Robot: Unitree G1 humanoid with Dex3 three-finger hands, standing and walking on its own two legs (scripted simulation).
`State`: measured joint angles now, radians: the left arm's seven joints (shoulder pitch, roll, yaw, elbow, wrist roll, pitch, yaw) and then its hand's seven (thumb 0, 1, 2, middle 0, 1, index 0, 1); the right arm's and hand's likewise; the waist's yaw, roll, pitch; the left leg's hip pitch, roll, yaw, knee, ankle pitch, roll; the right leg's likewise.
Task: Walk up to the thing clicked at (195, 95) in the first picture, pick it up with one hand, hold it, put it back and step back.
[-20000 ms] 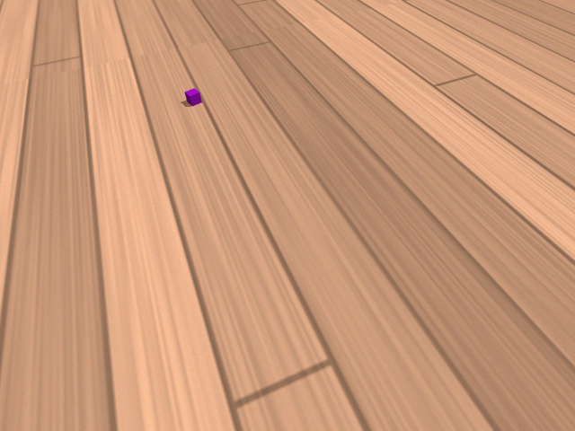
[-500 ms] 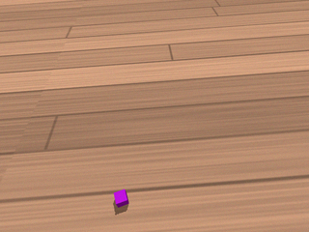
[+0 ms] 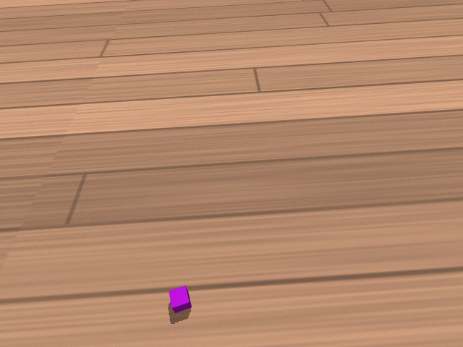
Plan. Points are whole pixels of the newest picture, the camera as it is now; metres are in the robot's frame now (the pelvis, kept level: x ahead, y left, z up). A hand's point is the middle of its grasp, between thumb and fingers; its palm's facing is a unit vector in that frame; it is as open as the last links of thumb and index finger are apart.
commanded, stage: stand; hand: left
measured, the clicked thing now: (180, 299) +0.44 +0.26 -0.75
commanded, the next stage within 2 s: none
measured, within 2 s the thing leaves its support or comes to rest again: neither
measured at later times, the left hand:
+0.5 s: hand out of the picture +0.08 +0.24 -0.16, palm faces -0.02 -0.94 -0.34, open 7.4 cm
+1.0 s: hand out of the picture +0.07 +0.24 -0.16, palm faces -0.03 -0.94 -0.34, open 7.4 cm
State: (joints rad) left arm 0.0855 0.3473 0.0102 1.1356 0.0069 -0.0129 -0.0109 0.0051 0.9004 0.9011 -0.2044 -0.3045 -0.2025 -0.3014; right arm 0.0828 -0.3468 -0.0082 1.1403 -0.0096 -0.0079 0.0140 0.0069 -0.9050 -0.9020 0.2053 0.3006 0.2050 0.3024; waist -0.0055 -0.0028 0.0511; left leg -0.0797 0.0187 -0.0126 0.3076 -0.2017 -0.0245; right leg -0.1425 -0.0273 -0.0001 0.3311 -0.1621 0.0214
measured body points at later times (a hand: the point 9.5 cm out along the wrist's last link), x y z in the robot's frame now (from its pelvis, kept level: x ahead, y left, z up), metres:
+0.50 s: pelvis +0.00 -0.01 +0.00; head +0.00 -0.01 +0.45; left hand +0.08 +0.29 -0.13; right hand +0.07 -0.31 -0.13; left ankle -0.02 +0.13 -0.75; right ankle +0.01 -0.13 -0.75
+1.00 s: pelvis +0.00 -0.01 +0.00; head +0.02 -0.01 +0.45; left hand +0.07 +0.29 -0.13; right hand +0.06 -0.31 -0.14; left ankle -0.02 +0.13 -0.75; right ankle +0.01 -0.13 -0.75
